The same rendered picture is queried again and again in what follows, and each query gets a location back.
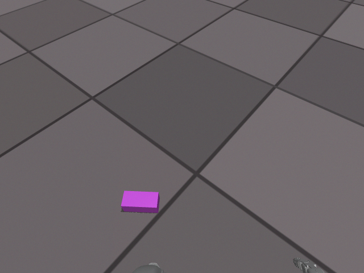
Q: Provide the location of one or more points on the right robot hand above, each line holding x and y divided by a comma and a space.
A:
306, 266

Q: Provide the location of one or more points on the carton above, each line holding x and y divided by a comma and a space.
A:
136, 201

